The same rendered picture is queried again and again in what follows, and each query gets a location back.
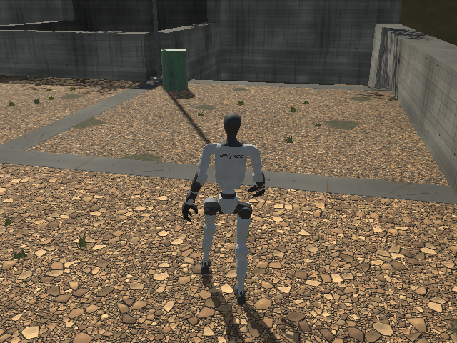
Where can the left robot hand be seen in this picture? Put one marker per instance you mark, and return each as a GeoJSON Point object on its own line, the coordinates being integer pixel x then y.
{"type": "Point", "coordinates": [186, 212]}

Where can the robot left upper arm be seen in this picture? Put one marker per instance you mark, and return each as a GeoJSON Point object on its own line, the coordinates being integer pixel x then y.
{"type": "Point", "coordinates": [205, 159]}

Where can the right robot hand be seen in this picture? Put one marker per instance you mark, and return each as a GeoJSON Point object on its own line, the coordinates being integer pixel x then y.
{"type": "Point", "coordinates": [254, 188]}

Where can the right robot thigh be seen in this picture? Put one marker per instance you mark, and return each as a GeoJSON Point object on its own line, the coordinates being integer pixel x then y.
{"type": "Point", "coordinates": [242, 227]}

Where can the robot left forearm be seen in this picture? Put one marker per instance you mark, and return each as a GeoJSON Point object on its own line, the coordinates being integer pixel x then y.
{"type": "Point", "coordinates": [193, 192]}

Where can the robot right shin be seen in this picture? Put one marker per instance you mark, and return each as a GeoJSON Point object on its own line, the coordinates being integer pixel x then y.
{"type": "Point", "coordinates": [241, 269]}

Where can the robot right forearm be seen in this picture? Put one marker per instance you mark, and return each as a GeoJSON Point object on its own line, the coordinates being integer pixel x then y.
{"type": "Point", "coordinates": [261, 185]}

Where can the robot right upper arm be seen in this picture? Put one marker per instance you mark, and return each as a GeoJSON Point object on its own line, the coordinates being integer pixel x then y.
{"type": "Point", "coordinates": [253, 152]}

